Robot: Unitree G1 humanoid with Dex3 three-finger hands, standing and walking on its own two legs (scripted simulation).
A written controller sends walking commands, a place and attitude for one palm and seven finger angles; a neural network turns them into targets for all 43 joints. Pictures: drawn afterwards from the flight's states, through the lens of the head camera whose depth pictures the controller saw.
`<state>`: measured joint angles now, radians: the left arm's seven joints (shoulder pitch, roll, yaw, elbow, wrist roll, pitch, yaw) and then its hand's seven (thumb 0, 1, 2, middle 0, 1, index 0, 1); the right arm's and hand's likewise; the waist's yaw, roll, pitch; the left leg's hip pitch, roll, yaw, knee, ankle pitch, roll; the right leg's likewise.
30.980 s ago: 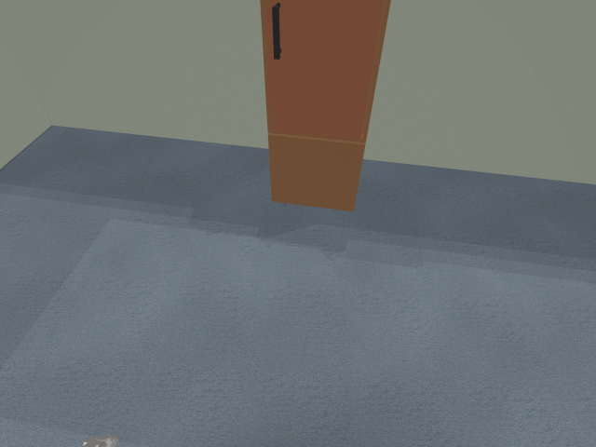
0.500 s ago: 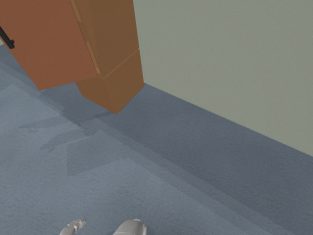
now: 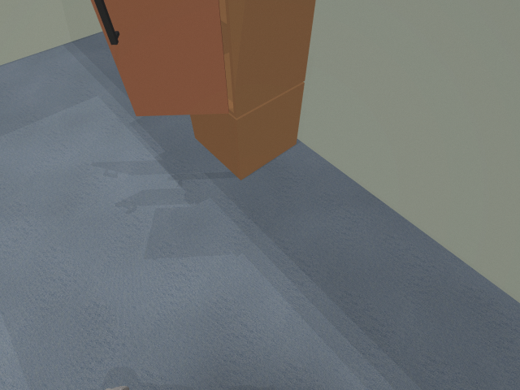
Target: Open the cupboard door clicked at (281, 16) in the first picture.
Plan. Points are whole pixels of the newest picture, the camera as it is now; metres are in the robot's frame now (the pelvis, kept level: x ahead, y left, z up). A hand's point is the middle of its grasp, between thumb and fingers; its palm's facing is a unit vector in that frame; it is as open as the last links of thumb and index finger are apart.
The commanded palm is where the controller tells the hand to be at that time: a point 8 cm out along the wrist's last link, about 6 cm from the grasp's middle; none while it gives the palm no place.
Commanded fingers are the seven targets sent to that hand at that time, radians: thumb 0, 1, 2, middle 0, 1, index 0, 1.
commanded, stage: turn to face it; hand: left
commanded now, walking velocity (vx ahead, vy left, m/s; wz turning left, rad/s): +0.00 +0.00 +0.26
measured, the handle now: (106, 13) +1.03 +0.52 +0.05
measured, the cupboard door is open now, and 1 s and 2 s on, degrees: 52 52 52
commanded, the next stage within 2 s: take the last steps up to it in 0.02 s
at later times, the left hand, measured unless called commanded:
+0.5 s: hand out of the picture -0.04 +0.22 -0.18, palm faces +0.25 -0.95 -0.20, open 7.4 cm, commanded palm none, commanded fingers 0.00 0.90 0.90 -0.20 -0.30 -0.20 -0.30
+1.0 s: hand (148, 304) +0.27 +0.24 -0.15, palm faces +0.19 -0.96 -0.20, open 7.4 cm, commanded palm none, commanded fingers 0.00 0.90 0.90 -0.20 -0.30 -0.20 -0.30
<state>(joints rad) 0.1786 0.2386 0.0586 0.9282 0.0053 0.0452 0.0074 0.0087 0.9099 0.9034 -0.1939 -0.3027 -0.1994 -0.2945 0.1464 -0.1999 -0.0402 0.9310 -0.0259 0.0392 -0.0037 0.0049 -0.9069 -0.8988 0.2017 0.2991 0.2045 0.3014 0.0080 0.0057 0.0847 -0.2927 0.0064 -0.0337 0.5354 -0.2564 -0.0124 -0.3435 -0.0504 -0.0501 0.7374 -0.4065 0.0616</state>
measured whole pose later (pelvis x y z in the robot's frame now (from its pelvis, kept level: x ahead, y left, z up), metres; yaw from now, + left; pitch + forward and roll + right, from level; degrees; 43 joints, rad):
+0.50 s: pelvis +0.04 +0.03 -0.01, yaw +9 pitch +0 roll +1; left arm 0.36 0.22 0.07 1.07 0.02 0.01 -0.01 0.01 0.91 0.90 -0.20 -0.30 -0.20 -0.30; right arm 0.14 -0.21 -0.05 0.95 -0.02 0.00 0.03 0.01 -0.91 -0.90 0.20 0.30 0.20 0.30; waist 0.05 -0.05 0.05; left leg -0.29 0.01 0.09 0.56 -0.26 0.03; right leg -0.24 -0.15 -0.13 0.74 -0.48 0.04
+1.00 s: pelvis +0.19 +0.05 +0.00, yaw +11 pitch -2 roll +1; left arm 0.13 0.14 0.04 0.96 0.01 -0.05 0.00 0.00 0.91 0.90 -0.20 -0.30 -0.20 -0.29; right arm 0.39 -0.17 -0.04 1.15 -0.02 0.01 0.00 0.01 -0.91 -0.90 0.20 0.30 0.20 0.30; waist -0.04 0.04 0.08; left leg -0.35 0.03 0.04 1.07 -0.38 0.01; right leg -0.28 -0.04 -0.16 0.56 -0.26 -0.05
